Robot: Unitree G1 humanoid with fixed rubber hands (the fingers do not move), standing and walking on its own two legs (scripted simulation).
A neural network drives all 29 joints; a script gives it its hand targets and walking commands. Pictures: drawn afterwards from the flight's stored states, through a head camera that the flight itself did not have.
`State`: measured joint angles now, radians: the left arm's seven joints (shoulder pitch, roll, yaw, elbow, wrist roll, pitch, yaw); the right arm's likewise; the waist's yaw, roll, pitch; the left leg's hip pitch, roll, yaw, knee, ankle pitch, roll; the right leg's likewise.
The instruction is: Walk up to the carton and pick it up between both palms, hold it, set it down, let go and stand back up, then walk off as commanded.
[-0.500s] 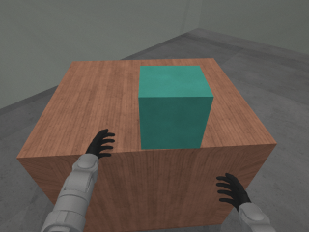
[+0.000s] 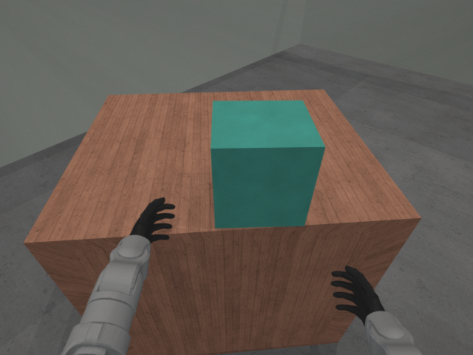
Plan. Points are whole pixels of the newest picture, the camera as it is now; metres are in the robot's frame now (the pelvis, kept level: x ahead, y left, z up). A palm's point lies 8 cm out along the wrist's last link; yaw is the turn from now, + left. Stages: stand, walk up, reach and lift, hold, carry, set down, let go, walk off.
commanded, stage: let go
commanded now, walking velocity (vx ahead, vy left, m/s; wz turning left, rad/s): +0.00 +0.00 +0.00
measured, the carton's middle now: (259, 164) +0.47 -0.02 +0.09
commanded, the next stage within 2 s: stand in 0.42 s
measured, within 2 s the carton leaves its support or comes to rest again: neither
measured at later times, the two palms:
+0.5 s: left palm (139, 241) +0.29 +0.20 +0.05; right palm (374, 319) +0.20 -0.22 -0.02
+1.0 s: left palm (91, 329) +0.19 +0.29 -0.08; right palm (402, 354) +0.17 -0.27 -0.08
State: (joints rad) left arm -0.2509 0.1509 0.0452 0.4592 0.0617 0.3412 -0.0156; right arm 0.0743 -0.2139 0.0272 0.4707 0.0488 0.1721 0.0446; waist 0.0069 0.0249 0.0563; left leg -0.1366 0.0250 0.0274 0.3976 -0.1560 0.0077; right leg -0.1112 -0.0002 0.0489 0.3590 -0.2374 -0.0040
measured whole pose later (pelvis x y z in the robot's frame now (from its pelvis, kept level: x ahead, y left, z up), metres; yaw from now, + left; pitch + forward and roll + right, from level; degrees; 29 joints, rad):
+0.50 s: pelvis +0.00 +0.00 +0.00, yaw -1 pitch -10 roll -2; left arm -0.20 0.19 0.02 0.46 0.04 0.21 -0.03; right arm 0.11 -0.22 0.03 0.47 0.03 0.09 0.03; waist 0.01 0.02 0.05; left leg -0.18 0.03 0.03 0.46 -0.21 0.01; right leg -0.15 0.00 0.04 0.40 -0.28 0.03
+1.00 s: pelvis +0.02 -0.01 -0.02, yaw +2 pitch -1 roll -1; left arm 0.16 0.40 0.05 0.55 0.03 -0.03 -0.02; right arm 0.30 -0.34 0.01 0.48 0.01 0.00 0.05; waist 0.01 -0.02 0.08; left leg -0.34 0.01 0.03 0.70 -0.35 0.03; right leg -0.25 0.01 -0.03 0.66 -0.39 -0.02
